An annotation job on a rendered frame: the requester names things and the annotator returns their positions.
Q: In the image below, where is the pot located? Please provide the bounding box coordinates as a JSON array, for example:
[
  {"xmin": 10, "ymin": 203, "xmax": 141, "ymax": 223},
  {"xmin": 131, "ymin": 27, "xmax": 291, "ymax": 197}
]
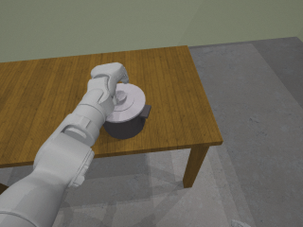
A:
[{"xmin": 103, "ymin": 104, "xmax": 152, "ymax": 140}]

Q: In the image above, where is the robot left upper arm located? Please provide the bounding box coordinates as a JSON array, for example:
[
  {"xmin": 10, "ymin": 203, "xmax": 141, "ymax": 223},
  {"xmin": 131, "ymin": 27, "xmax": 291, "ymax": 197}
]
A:
[{"xmin": 0, "ymin": 132, "xmax": 95, "ymax": 227}]

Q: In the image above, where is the knob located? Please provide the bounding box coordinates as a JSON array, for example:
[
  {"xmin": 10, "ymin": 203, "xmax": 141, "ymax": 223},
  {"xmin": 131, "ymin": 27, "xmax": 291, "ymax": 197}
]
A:
[{"xmin": 116, "ymin": 90, "xmax": 127, "ymax": 104}]

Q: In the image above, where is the table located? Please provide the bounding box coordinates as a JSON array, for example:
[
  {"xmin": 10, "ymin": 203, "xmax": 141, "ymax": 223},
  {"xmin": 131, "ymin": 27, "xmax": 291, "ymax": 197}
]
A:
[{"xmin": 0, "ymin": 45, "xmax": 223, "ymax": 195}]

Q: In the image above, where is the left robot hand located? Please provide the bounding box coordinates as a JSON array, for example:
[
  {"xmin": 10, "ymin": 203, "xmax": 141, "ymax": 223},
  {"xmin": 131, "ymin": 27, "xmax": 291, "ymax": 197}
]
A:
[{"xmin": 90, "ymin": 62, "xmax": 129, "ymax": 105}]

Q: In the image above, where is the lid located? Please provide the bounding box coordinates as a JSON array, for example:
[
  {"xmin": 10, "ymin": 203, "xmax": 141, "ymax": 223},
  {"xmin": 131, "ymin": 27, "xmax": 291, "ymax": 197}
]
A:
[{"xmin": 106, "ymin": 83, "xmax": 146, "ymax": 123}]

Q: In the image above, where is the left robot forearm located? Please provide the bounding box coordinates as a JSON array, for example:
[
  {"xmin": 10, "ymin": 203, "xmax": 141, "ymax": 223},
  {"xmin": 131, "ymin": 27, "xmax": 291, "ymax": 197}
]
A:
[{"xmin": 33, "ymin": 72, "xmax": 117, "ymax": 170}]

